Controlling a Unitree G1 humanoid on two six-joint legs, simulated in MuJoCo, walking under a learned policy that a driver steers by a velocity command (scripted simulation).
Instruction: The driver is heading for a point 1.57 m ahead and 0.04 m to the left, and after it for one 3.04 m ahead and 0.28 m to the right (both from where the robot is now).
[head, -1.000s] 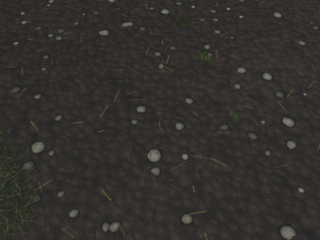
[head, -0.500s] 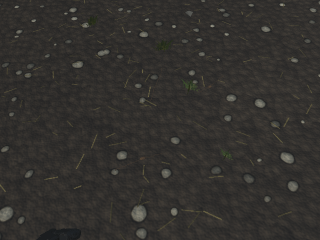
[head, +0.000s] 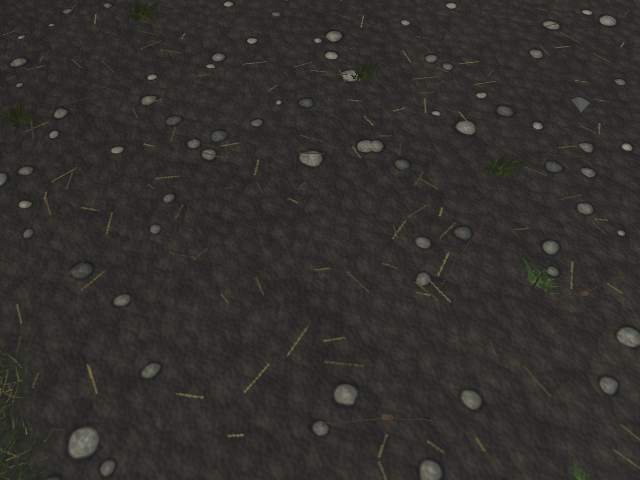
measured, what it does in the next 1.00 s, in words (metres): walks ahead: right foot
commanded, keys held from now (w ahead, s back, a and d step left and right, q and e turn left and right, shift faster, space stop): q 0.14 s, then no key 0.86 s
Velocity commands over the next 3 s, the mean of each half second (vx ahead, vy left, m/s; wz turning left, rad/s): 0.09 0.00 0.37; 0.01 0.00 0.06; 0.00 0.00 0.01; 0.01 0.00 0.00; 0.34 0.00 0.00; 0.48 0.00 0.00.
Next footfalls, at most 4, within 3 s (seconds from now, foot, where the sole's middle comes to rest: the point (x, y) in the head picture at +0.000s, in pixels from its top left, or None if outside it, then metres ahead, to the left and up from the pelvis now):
0.50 right None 0.19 -0.15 -0.76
2.70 right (363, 404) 0.61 -0.05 -0.76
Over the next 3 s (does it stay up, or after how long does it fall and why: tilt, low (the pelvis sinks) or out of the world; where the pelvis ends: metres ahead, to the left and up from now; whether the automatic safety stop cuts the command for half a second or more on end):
stays up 0.57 0.03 0.03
